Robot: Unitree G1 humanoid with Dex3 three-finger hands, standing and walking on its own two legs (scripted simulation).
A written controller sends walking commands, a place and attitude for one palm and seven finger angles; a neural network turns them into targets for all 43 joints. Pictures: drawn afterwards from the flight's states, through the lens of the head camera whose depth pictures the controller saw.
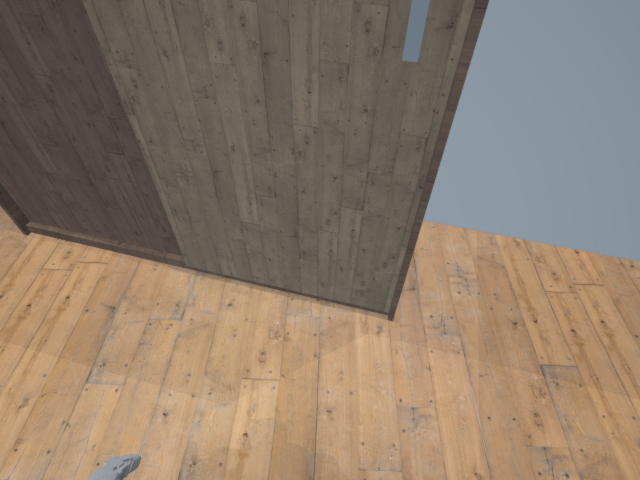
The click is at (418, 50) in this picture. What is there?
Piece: wardrobe's sliding door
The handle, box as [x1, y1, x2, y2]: [402, 0, 429, 62]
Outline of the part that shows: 429,0 412,0 402,60 417,62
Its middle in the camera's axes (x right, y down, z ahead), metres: +0.16 -0.38 +0.64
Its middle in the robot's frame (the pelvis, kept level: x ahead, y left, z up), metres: +0.77 -0.11 +0.26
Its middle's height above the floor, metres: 1.03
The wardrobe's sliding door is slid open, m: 0.00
